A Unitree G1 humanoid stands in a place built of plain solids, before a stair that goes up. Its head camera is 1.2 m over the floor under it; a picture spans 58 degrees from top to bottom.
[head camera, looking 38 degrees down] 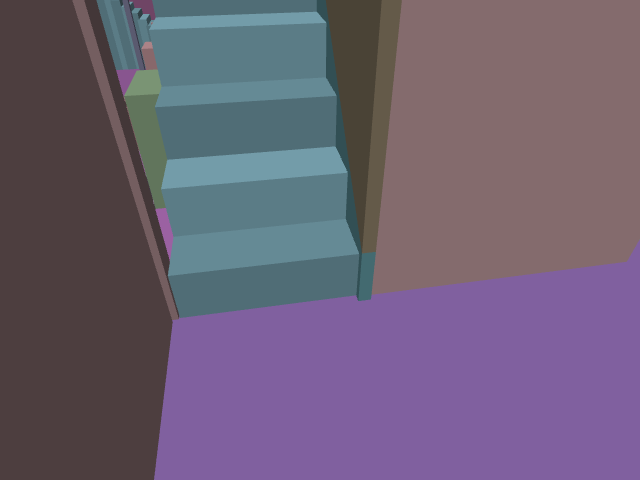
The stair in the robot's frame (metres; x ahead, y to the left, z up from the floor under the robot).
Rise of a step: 0.21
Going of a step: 0.22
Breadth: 0.67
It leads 10 degrees to the left of straight ahead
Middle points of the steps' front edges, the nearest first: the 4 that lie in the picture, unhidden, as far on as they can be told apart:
1.13 0.19 0.21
1.35 0.22 0.42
1.56 0.26 0.63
1.78 0.30 0.83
